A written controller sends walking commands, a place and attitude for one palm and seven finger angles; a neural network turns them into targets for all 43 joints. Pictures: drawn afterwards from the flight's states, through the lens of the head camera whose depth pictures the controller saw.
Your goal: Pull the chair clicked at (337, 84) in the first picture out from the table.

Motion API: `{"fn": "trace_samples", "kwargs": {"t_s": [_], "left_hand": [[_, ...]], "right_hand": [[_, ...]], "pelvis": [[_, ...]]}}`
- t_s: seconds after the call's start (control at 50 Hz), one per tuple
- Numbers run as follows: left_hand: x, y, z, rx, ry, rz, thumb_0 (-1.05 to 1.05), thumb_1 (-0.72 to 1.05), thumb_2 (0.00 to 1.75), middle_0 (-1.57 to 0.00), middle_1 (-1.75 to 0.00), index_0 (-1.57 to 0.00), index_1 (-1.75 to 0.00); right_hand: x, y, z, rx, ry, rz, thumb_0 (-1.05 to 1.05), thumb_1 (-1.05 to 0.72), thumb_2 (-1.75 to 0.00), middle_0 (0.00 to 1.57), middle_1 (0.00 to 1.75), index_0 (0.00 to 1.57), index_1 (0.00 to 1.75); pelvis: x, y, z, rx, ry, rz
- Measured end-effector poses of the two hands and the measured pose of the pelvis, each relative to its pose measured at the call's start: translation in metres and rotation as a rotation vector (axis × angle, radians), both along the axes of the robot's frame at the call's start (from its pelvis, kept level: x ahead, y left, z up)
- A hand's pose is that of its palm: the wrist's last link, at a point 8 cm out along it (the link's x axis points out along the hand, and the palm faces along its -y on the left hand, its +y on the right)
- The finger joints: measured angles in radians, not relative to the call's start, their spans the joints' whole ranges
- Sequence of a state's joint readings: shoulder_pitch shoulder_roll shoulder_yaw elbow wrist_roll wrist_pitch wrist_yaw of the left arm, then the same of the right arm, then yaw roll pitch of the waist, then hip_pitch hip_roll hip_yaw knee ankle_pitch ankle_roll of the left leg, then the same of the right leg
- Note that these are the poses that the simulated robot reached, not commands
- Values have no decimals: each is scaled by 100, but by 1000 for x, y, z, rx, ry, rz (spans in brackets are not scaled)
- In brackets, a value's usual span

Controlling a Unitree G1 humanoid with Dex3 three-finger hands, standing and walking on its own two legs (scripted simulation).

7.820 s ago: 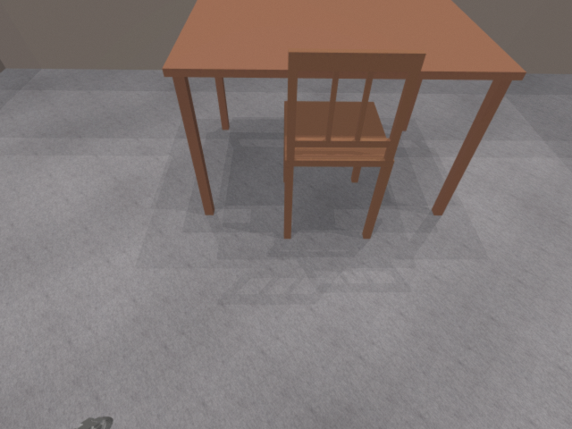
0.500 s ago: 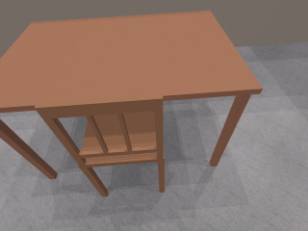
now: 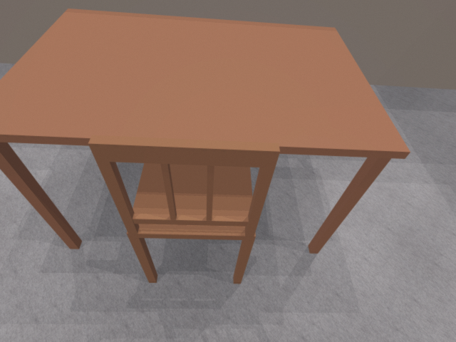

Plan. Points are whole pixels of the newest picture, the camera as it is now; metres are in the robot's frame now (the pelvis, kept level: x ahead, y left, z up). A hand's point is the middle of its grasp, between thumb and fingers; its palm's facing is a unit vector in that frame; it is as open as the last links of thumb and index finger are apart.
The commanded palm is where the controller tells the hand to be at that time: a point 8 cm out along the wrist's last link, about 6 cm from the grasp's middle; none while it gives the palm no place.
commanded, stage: come to a stop and stand still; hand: left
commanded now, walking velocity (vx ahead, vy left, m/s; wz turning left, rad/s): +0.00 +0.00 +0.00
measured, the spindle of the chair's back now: (169, 192) +0.46 +0.18 -0.11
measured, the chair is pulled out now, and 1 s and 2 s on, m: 0.00 0.00 0.00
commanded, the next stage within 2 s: look again from close up in 1.66 s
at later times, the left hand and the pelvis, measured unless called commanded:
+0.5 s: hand out of the picture -0.04 +0.15 -0.17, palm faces +0.02 -0.98 -0.17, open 7.4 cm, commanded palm none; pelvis -0.03 +0.00 +0.01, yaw -1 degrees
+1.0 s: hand out of the picture -0.03 +0.13 -0.17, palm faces +0.04 -0.98 -0.17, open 7.3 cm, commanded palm none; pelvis -0.01 -0.02 +0.01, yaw -1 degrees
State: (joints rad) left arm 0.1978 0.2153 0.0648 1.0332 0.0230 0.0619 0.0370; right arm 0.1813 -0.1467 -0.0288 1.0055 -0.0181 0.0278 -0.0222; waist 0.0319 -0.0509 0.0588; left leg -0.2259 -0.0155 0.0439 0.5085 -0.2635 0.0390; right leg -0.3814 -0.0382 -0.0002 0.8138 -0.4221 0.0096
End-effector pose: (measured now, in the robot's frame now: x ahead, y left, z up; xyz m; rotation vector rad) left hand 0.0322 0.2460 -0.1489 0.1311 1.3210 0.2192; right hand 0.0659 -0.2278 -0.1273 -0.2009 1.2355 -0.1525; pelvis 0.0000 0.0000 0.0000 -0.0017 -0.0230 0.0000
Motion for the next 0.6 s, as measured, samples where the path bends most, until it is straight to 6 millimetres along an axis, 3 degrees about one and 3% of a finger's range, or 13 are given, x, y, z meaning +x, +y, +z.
{"fn": "trace_samples", "kwargs": {"t_s": [0.14, 0.3, 0.5, 0.6], "left_hand": [[-37, 1, 6, -11, 76, -4, 0, 91, 89, -20, -30, -20, -30], [-68, -19, 13, -17, 127, -32, 0, 91, 89, -20, -30, -20, -30], [-76, -42, 10, -55, 121, -41, 0, 91, 89, -20, -30, -20, -30], [-74, -49, 9, -62, 118, -41, 0, 91, 89, -20, -30, -20, -30]], "right_hand": [[-11, 12, 1, 14, 7, -14, 1, -92, -90, 20, 30, 21, 30], [-45, 8, -14, 56, 46, -69, 0, -94, -90, 20, 30, 21, 30], [-111, 6, -15, 71, 193, -96, 0, -92, -90, 20, 30, 20, 30], [-134, 10, -15, 84, 251, -115, 1, -91, -90, 20, 30, 20, 30]], "pelvis": [[-6, 10, 6, 9, 17, -8], [-18, 7, 6, 14, 8, -14], [-25, -3, 8, 14, -3, -14], [-26, -8, 8, 14, 0, -13]]}}
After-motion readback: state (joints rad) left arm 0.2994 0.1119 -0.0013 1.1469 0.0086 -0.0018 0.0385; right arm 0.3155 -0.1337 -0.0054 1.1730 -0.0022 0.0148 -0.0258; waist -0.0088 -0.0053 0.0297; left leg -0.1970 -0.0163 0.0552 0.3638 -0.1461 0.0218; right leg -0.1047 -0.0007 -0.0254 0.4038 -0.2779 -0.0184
